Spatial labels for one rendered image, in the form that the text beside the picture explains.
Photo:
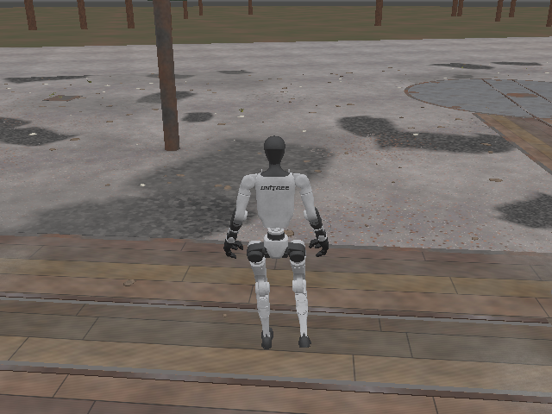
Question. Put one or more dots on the robot left hand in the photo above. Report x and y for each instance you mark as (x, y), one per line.
(235, 246)

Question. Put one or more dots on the robot right hand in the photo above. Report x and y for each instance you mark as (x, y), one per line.
(323, 244)

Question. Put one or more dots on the robot right forearm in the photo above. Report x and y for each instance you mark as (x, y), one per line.
(318, 227)

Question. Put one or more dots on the left robot foot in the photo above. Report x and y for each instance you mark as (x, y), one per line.
(267, 341)

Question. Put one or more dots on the humanoid robot head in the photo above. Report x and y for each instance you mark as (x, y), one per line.
(274, 147)

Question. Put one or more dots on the robot left forearm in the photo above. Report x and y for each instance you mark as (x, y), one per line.
(234, 229)

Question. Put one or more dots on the robot right upper arm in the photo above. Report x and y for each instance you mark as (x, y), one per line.
(303, 182)

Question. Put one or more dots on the robot left upper arm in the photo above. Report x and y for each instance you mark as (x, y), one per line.
(244, 193)

